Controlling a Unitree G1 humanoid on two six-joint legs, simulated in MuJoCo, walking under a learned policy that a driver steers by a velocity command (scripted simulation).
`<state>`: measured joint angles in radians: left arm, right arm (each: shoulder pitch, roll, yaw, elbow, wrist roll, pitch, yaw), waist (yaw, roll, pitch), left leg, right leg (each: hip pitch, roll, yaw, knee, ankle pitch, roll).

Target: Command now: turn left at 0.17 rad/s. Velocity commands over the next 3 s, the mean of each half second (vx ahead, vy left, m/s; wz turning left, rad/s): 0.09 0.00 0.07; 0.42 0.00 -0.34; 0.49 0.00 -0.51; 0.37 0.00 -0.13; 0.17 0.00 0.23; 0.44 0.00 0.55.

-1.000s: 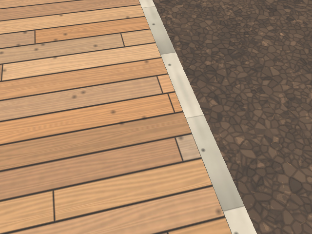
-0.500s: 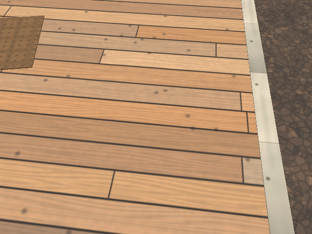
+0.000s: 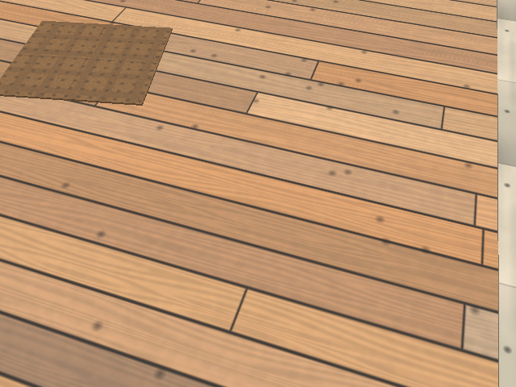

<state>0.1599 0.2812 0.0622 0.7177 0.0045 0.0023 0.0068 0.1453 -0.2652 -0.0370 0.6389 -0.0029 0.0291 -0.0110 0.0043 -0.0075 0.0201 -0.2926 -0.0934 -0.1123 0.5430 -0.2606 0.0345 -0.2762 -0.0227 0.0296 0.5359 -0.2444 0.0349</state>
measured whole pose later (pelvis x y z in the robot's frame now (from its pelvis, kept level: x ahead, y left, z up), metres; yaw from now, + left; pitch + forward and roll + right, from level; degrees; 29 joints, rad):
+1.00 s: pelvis +0.27 -0.05 -0.03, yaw -13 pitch +2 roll +0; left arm 0.04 0.28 0.04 0.59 -0.03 -0.05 -0.06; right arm 0.40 -0.27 -0.05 0.84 0.00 -0.05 -0.03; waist -0.05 -0.01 0.06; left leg 0.02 0.05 0.12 0.77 -0.50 -0.01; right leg -0.56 0.06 -0.07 0.65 -0.13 -0.13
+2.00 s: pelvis +0.75 -0.23 -0.01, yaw -30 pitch +2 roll +1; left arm 0.05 0.25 0.02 0.67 0.02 -0.06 -0.02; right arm 0.34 -0.30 -0.03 0.83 0.00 -0.05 0.00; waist -0.07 0.01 0.04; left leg -0.22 -0.02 -0.05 0.84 -0.56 -0.03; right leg -0.46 0.01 0.01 0.52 -0.10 -0.04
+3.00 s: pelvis +1.01 -0.34 +0.00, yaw -3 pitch +2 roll -2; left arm 0.35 0.29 0.06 0.91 -0.01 -0.08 0.00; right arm 0.10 -0.27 -0.05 0.59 0.03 -0.03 0.05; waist 0.10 0.04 0.03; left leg -0.68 0.08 0.01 0.70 -0.03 0.03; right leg 0.10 0.00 -0.19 0.22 -0.35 0.01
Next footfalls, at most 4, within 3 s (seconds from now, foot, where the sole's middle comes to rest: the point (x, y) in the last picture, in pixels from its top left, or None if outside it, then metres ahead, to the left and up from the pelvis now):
0.96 right None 0.42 -0.15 -0.77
1.46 left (293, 296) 0.74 -0.06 -0.77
1.92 right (403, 268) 0.84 -0.39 -0.77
2.28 left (324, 252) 0.89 -0.16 -0.77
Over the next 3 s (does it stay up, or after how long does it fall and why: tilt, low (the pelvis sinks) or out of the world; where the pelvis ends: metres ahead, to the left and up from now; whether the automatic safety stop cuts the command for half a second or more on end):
stays up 1.01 -0.34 0.00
